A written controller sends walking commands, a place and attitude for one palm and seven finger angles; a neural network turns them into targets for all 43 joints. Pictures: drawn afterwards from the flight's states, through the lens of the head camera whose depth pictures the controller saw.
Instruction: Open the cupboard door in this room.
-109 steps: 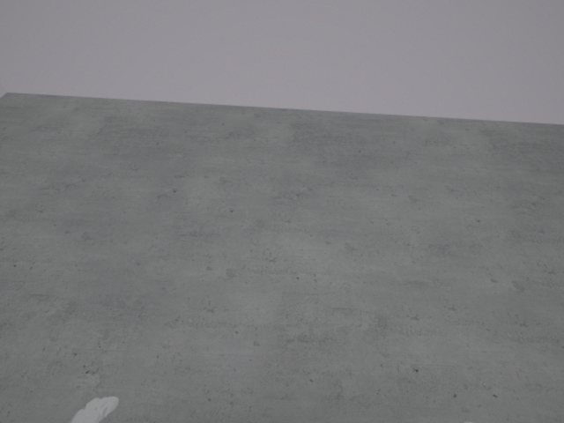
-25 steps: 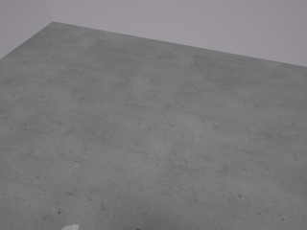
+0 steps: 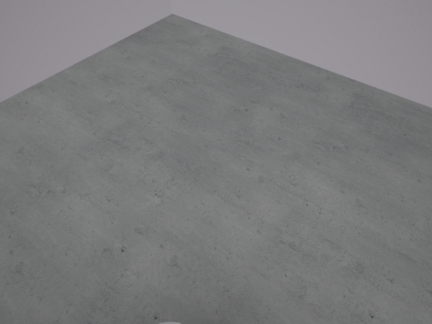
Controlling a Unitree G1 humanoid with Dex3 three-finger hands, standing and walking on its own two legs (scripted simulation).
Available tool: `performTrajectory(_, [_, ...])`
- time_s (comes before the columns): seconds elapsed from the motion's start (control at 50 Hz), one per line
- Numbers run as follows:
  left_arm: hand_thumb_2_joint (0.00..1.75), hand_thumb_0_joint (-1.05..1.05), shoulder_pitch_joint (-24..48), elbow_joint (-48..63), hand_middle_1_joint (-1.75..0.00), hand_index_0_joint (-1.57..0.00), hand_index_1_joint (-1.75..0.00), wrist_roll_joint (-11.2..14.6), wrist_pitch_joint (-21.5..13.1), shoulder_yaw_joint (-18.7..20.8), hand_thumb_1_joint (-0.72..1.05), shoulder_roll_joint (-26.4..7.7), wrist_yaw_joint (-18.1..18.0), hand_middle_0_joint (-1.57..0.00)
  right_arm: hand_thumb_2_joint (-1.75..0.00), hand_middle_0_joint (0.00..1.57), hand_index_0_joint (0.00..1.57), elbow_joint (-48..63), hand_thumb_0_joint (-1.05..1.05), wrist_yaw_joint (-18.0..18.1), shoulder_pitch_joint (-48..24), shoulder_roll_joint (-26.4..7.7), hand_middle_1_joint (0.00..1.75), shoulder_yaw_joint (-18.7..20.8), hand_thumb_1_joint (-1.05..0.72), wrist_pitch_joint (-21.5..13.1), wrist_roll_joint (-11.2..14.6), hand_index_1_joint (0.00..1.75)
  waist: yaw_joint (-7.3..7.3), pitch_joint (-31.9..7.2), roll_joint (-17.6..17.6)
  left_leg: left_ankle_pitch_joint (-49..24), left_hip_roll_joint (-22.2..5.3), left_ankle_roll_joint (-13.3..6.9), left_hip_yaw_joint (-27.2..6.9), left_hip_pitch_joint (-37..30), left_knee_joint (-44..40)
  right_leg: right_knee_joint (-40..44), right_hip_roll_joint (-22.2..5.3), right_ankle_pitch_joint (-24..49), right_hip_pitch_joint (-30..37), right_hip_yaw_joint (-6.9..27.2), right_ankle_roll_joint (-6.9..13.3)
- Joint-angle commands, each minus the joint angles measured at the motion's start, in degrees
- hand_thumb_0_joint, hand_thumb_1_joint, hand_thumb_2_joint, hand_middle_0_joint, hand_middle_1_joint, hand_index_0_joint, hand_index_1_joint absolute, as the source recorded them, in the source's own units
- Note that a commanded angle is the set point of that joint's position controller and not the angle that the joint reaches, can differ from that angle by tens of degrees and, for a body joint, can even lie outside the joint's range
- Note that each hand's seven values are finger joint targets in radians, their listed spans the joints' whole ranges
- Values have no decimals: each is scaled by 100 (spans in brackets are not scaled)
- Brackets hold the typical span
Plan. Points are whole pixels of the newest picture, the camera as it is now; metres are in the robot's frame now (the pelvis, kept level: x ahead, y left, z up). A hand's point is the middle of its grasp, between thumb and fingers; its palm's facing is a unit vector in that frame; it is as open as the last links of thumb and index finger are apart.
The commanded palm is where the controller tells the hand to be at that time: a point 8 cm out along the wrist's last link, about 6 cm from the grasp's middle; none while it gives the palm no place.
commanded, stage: turn or walk to find it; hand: left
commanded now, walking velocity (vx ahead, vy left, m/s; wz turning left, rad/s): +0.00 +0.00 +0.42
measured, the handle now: out of the picture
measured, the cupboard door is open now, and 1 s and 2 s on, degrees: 0 0 0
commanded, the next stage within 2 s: none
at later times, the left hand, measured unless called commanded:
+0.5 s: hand out of the picture +0.06 +0.22 -0.14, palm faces +0.19 -0.94 -0.28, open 7.4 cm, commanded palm none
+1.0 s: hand out of the picture -0.12 +0.18 -0.17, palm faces +0.46 -0.86 -0.23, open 7.4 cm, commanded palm none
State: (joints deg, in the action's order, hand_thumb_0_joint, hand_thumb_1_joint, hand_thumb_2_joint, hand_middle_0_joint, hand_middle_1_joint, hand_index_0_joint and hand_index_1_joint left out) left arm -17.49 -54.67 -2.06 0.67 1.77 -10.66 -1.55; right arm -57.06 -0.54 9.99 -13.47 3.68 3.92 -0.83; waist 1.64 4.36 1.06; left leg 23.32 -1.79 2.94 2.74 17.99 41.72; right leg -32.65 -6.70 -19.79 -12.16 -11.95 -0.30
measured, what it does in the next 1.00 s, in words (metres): steps on the spot, turning left: left foot, then right foot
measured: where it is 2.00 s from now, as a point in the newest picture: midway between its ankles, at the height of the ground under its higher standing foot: outside the picture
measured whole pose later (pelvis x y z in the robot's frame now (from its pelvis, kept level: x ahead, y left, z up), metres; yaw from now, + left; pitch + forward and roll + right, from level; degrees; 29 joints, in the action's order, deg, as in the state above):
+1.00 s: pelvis -0.06 -0.01 +0.00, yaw +25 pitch -1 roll +0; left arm -16.0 -55.3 -2.0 1.2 2.6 -11.4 -1.6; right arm -57.5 -0.6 10.9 -13.1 3.9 3.8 -0.9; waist 1.5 4.2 1.1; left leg 24.1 -2.5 3.1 3.5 17.6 42.5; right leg -32.5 -7.7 -16.8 -13.8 -15.3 0.0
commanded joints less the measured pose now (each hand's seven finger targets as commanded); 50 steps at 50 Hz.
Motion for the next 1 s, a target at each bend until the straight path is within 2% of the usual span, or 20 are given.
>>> performTrajectory(0.0, [90, 0, -128, 245, -30, -20, -30, 102, -38, 339, 90, -1148, -41, -20, -90, 20, 20, 376, 0, 30, 471, -668, 30, 104, -90, -311, 20, 30, -326, -1043, 306, -2038, -251, -251, -98, -1516, -2070, -768, -847, 2915, -26, 457, 129])
performTrajectory(0.02, [90, 0, -109, 461, -30, -20, -30, 144, -14, 282, 90, -777, -1, -20, -90, 20, 20, 374, 0, 58, 684, -1228, 30, 229, -90, -358, -18, 30, -421, -1110, -1475, -4266, -1727, -882, -1938, -2368, -2079, -1881, -101, -385, -1650, 208, -301])
performTrajectory(0.04, [90, 0, 135, 566, -30, -20, -30, 91, 54, 201, 90, -683, -42, -20, -90, 20, 20, 287, 0, 91, 897, -1406, 30, 269, -90, -296, 30, 30, -502, -1076, -1537, -5529, -2214, -1432, -2129, -2065, -1997, -2606, 61, -1827, -1823, 671, -345])
performTrajectory(0.06, [90, 0, 318, 498, -30, -20, -30, 73, 127, 230, 90, -761, -60, -20, -90, 20, 20, 230, 0, 136, 817, -1212, 30, 230, -90, -296, -1, 30, -500, -902, -1154, -5060, -2005, -1451, -1709, -1735, -2040, -2953, -24, -1568, -1760, 956, -306])
performTrajectory(0.08, [90, 0, 439, 443, -30, -20, -30, 82, 151, 256, 90, -750, -42, -20, -90, 20, 20, 293, 0, 189, 570, -1066, 30, 182, -90, -326, -9, 30, -439, -680, -1435, -4699, -1698, -1364, -1677, -1411, -2127, -3072, -52, -1213, -1845, 1089, -342])
performTrajectory(0.18, [90, 0, 252, 266, -30, -20, -30, 104, 132, 289, 90, -729, 56, -20, -90, 20, 20, 498, 0, 210, 164, -857, 30, 127, -90, -386, 1, 30, -209, -576, -831, -4379, -1114, -1187, -1168, -1356, -2111, -3114, 82, -343, -1810, 1032, -461])
performTrajectory(0.36, [90, 0, 822, 599, -30, -20, -30, 130, 141, 270, 90, -612, 32, -20, -90, 20, 20, 566, 0, 160, 333, -943, 30, 209, -90, -316, -72, 30, -343, -417, -921, -3157, -1083, -1337, -1948, -840, -2254, -1638, 314, -518, -1219, 1044, -443])
performTrajectory(0.46, [90, 0, 313, 556, -30, -20, -30, 165, 51, 287, 90, -641, -5, -20, -90, 20, 20, 674, 0, 119, 107, -941, 30, 251, -90, -267, -63, 30, -58, -662, -913, -2730, -832, -1118, -2092, -171, -1812, 64, 514, 289, 94, 969, -321])
performTrajectory(0.48, [90, 0, 151, 523, -30, -20, -30, 153, -4, 302, 90, -749, -19, -20, -90, 20, 20, 682, 0, 102, 121, -839, 30, 241, -90, -266, -25, 30, 24, -790, -566, -2330, -599, -887, -1968, 157, -1477, 891, 393, 822, 687, 1038, -298])
performTrajectory(0.5, [90, 0, 57, 537, -30, -20, -30, 76, -81, 373, 90, -1158, -57, -20, -90, 20, 20, 709, 0, 66, 275, -526, 30, 210, -90, -269, 36, 30, 56, -898, 513, -1129, -94, -512, -1451, 1001, -612, 1530, -564, 808, 1477, 1959, -57])
performTrajectory(0.52, [90, 0, 44, 601, -30, -20, -30, 24, -95, 454, 90, -1620, -73, -20, -90, 20, 20, 864, 0, 71, 286, -252, 30, 165, -90, -260, 6, 30, 86, -714, 1932, 859, 661, -134, -557, 1758, 768, 1749, -1956, 1408, 1304, 3338, 550])
performTrajectory(0.54, [90, 0, 116, 679, -30, -20, -30, 91, -45, 392, 90, -1549, -71, -20, -90, 20, 20, 822, 0, 80, 216, -572, 30, 251, -90, -189, -51, 30, 110, -650, 1283, 942, 391, -176, -824, 1455, 1737, 1795, -2083, 1166, 447, 3036, 855])
performTrajectory(0.56, [90, 0, 540, 756, -30, -20, -30, 91, -69, 385, 90, -1297, -89, -20, -90, 20, 20, 686, 0, 40, 298, -595, 30, 276, -90, -99, -73, 30, -96, -406, 1396, 515, 261, -182, -963, 1385, 2220, 2056, -1669, 298, -97, 2679, 750])
performTrajectory(0.58, [90, 0, 823, 829, -30, -20, -30, 97, -59, 352, 90, -1168, -73, -20, -90, 20, 20, 538, 0, 7, 387, -566, 30, 295, -90, -61, -73, 30, -227, -164, 1115, 170, 238, -144, -814, 1349, 2619, 2105, -1385, -17, -332, 2445, 636])
performTrajectory(0.6, [90, 0, 1000, 865, -30, -20, -30, 114, -47, 285, 90, -1032, -71, -20, -90, 20, 20, 431, 0, -25, 517, -537, 30, 288, -90, -43, -71, 30, -351, -6, 782, -140, 147, -115, -736, 1326, 2815, 2012, -1161, 154, -496, 2014, 498])
performTrajectory(0.64, [90, 0, 920, 827, -30, -20, -30, 123, -118, 228, 90, -859, -44, -20, -90, 20, 20, 278, 0, -45, 755, -419, 30, 240, -90, -42, -72, 30, -392, -68, 737, -578, 138, 12, -546, 1390, 2950, 1818, -866, 861, -159, 1358, 433])
performTrajectory(0.76, [90, 0, 150, 514, -30, -20, -30, 86, -137, 265, 90, -918, -79, -20, -90, 20, 20, 309, 0, -18, 313, -388, 30, 182, -90, -24, -59, 30, -60, -221, 738, -298, -82, 165, -402, 1464, 2352, 1614, -1199, 1684, 529, 1313, 730])
performTrajectory(0.88, [90, 0, -112, 295, -30, -20, -30, 16, -95, 351, 90, -1171, -70, -20, -90, 20, 20, 418, 0, -13, -83, -233, 30, 66, -90, -108, 9, 30, 117, -480, 919, 350, -69, 80, 2, 803, 700, 1227, -1420, 2588, 787, 1094, 912])
performTrajectory(0.94, [90, 0, -6, 224, -30, -20, -30, 8, -61, 393, 90, -1280, -57, -20, -90, 20, 20, 397, 0, 13, 125, -209, 30, 35, -90, -183, 45, 30, 2, -647, 1028, 145, 17, -25, 238, 163, -302, 809, -1460, 2946, 655, 903, 791])
performTrajectory(0.98, [90, 0, 118, 197, -30, -20, -30, 76, -19, 397, 90, -1232, -36, -20, -90, 20, 20, 305, 0, 16, 483, -333, 30, 51, -90, -242, 28, 30, -243, -783, 718, -997, -2, -112, 246, -759, -1525, 233, -1252, 2413, 168, 503, 373])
